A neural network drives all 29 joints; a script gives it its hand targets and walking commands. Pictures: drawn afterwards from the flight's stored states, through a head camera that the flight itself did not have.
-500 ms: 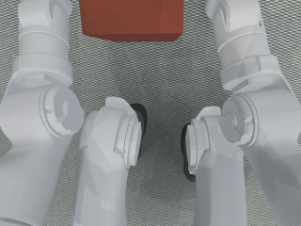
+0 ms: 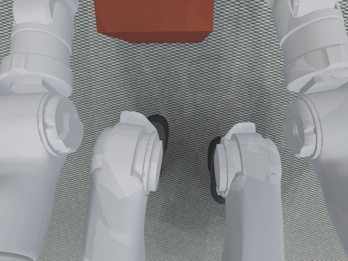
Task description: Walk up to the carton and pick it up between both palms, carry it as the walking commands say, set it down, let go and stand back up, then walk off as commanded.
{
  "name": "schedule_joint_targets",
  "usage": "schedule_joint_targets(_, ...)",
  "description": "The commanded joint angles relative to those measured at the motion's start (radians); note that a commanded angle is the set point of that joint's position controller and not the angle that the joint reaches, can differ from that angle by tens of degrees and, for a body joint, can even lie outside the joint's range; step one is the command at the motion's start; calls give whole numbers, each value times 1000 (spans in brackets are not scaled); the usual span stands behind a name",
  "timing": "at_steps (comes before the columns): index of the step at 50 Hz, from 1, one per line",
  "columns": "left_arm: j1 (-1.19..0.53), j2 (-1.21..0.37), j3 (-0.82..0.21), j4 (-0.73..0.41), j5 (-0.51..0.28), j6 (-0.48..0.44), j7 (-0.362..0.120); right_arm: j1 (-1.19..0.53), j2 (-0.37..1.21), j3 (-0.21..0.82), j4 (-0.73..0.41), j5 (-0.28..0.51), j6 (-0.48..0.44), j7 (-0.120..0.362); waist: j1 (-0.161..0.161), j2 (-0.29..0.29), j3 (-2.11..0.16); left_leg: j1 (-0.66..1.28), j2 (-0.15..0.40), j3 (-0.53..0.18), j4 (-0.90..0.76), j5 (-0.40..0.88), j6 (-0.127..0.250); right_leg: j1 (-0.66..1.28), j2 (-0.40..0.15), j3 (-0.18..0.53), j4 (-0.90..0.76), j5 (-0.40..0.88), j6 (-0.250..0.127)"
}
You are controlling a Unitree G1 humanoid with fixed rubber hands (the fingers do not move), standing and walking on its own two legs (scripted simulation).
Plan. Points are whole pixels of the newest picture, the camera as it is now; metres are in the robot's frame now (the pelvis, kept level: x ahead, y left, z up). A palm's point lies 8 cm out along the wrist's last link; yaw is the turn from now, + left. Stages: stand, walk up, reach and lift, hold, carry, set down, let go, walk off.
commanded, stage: set down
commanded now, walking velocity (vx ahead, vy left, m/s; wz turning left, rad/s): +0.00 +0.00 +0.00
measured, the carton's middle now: out of the picture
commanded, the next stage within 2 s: let go in 1.24 s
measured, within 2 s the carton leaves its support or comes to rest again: neither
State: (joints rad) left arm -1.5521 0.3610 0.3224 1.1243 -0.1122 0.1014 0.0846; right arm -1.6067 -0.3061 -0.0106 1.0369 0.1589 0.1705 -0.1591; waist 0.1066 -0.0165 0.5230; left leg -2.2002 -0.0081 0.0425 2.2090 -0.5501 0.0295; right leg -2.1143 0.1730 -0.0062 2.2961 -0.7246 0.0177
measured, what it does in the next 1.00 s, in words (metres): rises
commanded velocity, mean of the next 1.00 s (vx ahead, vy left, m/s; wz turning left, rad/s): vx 0.00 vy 0.00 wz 0.00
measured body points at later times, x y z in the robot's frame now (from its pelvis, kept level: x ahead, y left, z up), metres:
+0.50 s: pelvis -0.01 +0.01 +0.11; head +0.37 +0.06 +0.33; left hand +0.56 +0.27 -0.04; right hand +0.61 -0.07 -0.03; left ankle +0.13 +0.11 -0.33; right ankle +0.08 -0.10 -0.33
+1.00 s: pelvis -0.01 +0.01 +0.24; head +0.36 +0.06 +0.47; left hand +0.55 +0.28 +0.11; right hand +0.62 -0.07 +0.12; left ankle +0.12 +0.11 -0.33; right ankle +0.08 -0.10 -0.33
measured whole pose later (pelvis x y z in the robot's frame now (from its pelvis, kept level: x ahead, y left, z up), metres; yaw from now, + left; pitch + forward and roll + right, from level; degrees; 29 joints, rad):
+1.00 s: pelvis -0.01 +0.01 +0.24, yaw +2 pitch +30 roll -2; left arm -1.50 0.36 0.27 0.71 -0.10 0.40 0.12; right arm -1.57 -0.37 -0.19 0.78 0.09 0.41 -0.11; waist 0.09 -0.02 0.52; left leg -1.56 -0.07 -0.04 1.36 -0.33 0.03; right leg -1.47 0.11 0.03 1.41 -0.47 0.02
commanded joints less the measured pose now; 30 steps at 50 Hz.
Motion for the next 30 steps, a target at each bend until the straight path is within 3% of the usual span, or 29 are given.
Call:
schedule_joint_targets(1, -307, 166, -15, -127, -28, 9, -1, -374, -70, -27, -155, -30, -3, -16, 81, -103, -1482, 883, -24, -34, -166, 512, -17, 471, -68, -5, -278, 370, 10)
schedule_joint_targets(2, -315, 215, 22, -198, 0, 13, 3, -379, -76, -21, -203, -19, 8, -23, 117, -88, -1569, 933, -32, -24, -187, 522, -20, 527, -63, -6, -286, 386, 10)
schedule_joint_targets(3, -345, 219, 4, -236, -10, 17, 15, -398, -75, -28, -248, -4, 8, -24, 106, -83, -1602, 939, -34, -33, -206, 536, -8, 537, -59, -12, -278, 415, 7)
schedule_joint_targets(4, -340, 232, 11, -292, -23, 29, 23, -436, -93, -30, -320, -9, 20, -27, 120, -87, -1673, 1002, -44, -29, -212, 568, -12, 537, -56, -19, -297, 401, 7)
schedule_joint_targets(6, -350, 196, -11, -289, -28, 60, 26, -391, -106, -57, -286, -35, 45, -44, 74, -73, -1721, 1006, -44, -21, -216, 587, -15, 607, -59, -14, -329, 454, -5)
schedule_joint_targets(7, -339, 209, -26, -236, -12, 74, 25, -361, -127, -100, -230, -41, 58, -45, 55, -7, -1687, 1089, -31, -23, -224, 571, -20, 512, -55, -27, -335, 389, -7)
schedule_joint_targets(8, -325, 153, -58, -336, -21, 86, 27, -338, -131, -96, -291, -57, 66, -40, 29, 2, -1761, 1095, -51, -13, -244, 591, -28, 559, -46, -24, -369, 419, -14)
schedule_joint_targets(9, -341, 168, -72, -339, -47, 94, 24, -357, -86, -80, -331, -31, 77, -41, 30, -21, -1751, 1069, -47, -22, -265, 523, -20, 556, -59, -21, -374, 373, -15)
schedule_joint_targets(10, -301, 153, -79, -261, -32, 111, 22, -327, -112, -104, -262, -62, 87, -35, 8, -35, -1636, 1005, -52, -27, -308, 456, -22, 511, -54, -45, -377, 318, -13)
schedule_joint_targets(11, -348, 121, -81, -259, -38, 116, 14, -316, -131, -149, -179, -75, 95, -30, -22, 26, -1594, 1004, -47, -20, -308, 440, -32, 503, -54, -20, -408, 307, -36)
schedule_joint_targets(12, -364, 174, -63, -380, -18, 114, 25, -358, -147, -178, -307, -78, 91, -28, -7, 36, -1654, 1095, -45, -47, -336, 460, -34, 484, -51, -35, -413, 291, -29)
schedule_joint_targets(13, -380, 140, -87, -403, -13, 123, 32, -345, -155, -167, -308, -70, 89, -24, -24, 49, -1708, 1123, -49, -40, -340, 497, -39, 507, -46, -31, -426, 334, -35)
schedule_joint_targets(16, -344, 105, -106, -348, -20, 161, 36, -348, -146, -146, -279, -45, 109, -2, -3, 56, -1730, 1220, -52, -63, -406, 499, -42, 493, -45, -49, -491, 272, -39)
schedule_joint_targets(17, -310, 151, -52, -373, 15, 162, 47, -331, -158, -151, -261, -55, 113, 0, 47, 64, -1688, 1148, -59, -35, -415, 458, -47, 504, -53, -33, -492, 273, -36)
schedule_joint_targets(18, -328, 157, -63, -405, 15, 156, 47, -366, -127, -123, -347, -19, 112, 6, 59, 44, -1743, 1192, -56, -46, -442, 453, -30, 534, -47, -33, -510, 281, -31)
schedule_joint_targets(19, -341, 182, -22, -455, 41, 161, 53, -355, -154, -160, -341, -44, 111, 4, 44, 43, -1815, 1242, -59, -46, -432, 513, -39, 591, -42, -40, -506, 316, -28)
schedule_joint_targets(20, -335, 153, -63, -409, 9, 176, 52, -363, -162, -168, -315, -59, 122, -1, 21, 42, -1772, 1225, -59, -53, -451, 488, -36, 570, -44, -40, -531, 295, -33)
schedule_joint_targets(21, -341, 160, -39, -421, 18, 181, 53, -351, -140, -136, -295, -42, 134, 8, 47, 4, -1754, 1196, -54, -47, -479, 474, -33, 584, -45, -26, -560, 294, -33)
schedule_joint_targets(22, -363, 144, -52, -412, 20, 186, 50, -360, -142, -159, -268, -54, 140, 12, 26, 15, -1720, 1239, -56, -55, -506, 439, -36, 546, -38, -45, -573, 254, -31)
schedule_joint_targets(23, -356, 142, -58, -482, 20, 187, 53, -353, -167, -182, -301, -68, 133, 12, 5, 16, -1744, 1227, -64, -55, -500, 490, -39, 567, -37, -41, -572, 292, -34)
schedule_joint_targets(24, -354, 137, -66, -453, 18, 195, 51, -364, -167, -176, -330, -51, 130, 20, -5, 36, -1809, 1281, -60, -63, -516, 482, -31, 603, -41, -40, -595, 298, -35)
schedule_joint_targets(26, -314, 117, -60, -516, 20, 196, 47, -317, -150, -162, -334, -31, 143, 19, 40, 95, -1868, 1420, -65, -58, -544, 616, -41, 568, -36, -34, -631, 341, -35)
schedule_joint_targets(27, -326, 114, -66, -481, 11, 212, 45, -304, -189, -194, -309, -55, 149, 21, -12, 58, -1867, 1444, -60, -72, -558, 616, -46, 558, -28, -63, -646, 324, -31)
schedule_joint_targets(28, -296, 109, -77, -492, 0, 223, 50, -280, -182, -209, -308, -77, 152, 20, -43, 45, -1857, 1445, -56, -95, -582, 642, -38, 564, -29, -62, -655, 339, -32)
schedule_joint_targets(29, -294, 133, -48, -596, 24, 214, 50, -303, -182, -185, -434, -44, 148, 17, 15, 80, -1988, 1544, -61, -79, -579, 746, -32, 619, -27, -36, -680, 420, -31)
schedule_joint_targets(30, -322, 151, -45, -560, 18, 228, 49, -297, -179, -181, -401, -51, 159, 20, 0, 50, -1956, 1506, -57, -89, -599, 701, -27, 599, -30, -45, -690, 376, -27)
